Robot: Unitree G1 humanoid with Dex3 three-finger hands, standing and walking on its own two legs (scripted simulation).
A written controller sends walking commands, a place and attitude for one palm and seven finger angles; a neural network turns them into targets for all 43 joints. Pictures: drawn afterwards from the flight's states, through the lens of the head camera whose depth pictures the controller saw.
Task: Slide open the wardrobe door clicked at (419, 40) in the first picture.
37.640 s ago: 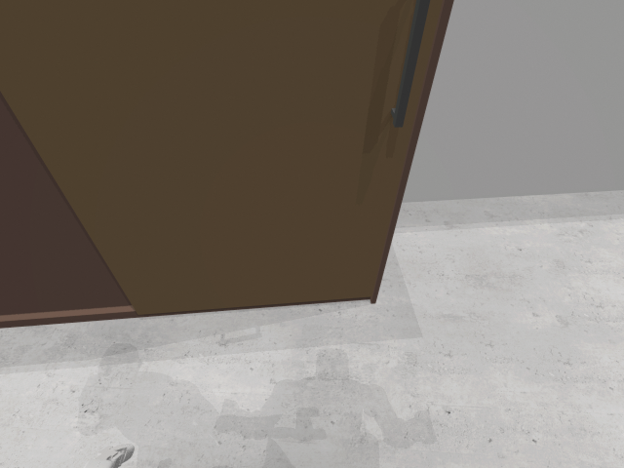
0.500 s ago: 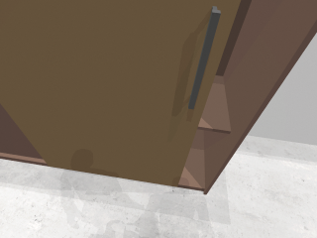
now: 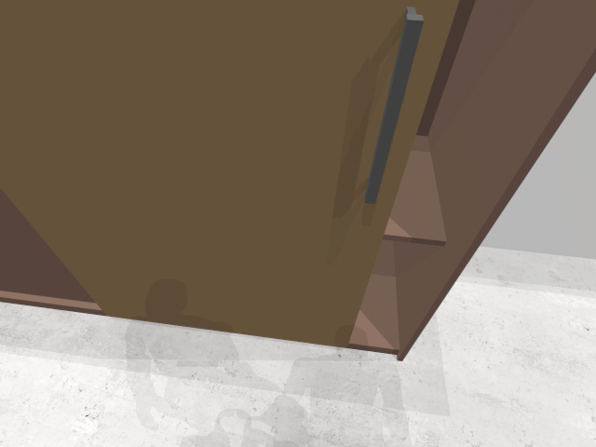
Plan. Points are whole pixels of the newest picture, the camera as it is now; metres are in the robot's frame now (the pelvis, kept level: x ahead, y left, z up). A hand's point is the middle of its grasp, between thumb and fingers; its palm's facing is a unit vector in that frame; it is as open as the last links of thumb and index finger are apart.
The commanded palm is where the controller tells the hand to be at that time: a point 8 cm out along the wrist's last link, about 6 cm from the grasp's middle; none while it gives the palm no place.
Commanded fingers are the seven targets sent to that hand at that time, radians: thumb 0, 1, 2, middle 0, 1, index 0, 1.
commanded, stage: look again from close up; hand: right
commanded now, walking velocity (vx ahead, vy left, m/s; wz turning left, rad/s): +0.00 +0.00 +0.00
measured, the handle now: (387, 121) +0.52 -0.10 +0.18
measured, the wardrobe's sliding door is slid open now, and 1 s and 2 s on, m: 0.18 0.18 0.18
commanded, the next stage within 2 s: raise the hand with hooked fingers in 0.40 s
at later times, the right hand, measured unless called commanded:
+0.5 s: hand out of the picture +0.01 -0.18 -0.17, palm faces +0.02 +0.98 -0.21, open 7.4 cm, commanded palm +0.09 -0.23 -0.07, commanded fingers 0.00 -0.88 -0.89 0.20 0.31 0.20 0.31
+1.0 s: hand out of the picture +0.11 -0.22 -0.02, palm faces +0.23 +0.97 -0.03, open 9.1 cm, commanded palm +0.12 -0.27 +0.02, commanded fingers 0.00 -0.29 -0.64 0.24 0.69 0.24 0.69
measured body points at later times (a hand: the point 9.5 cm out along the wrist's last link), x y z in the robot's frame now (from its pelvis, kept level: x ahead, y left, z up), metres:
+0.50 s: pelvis +0.00 +0.00 +0.00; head +0.01 +0.00 +0.45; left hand +0.03 +0.23 -0.16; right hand +0.01 -0.23 -0.15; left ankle -0.04 +0.11 -0.74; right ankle -0.01 -0.14 -0.74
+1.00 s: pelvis -0.05 +0.00 -0.05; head -0.02 -0.01 +0.40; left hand +0.19 +0.24 -0.08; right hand +0.10 -0.28 -0.01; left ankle -0.04 +0.11 -0.74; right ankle -0.01 -0.14 -0.74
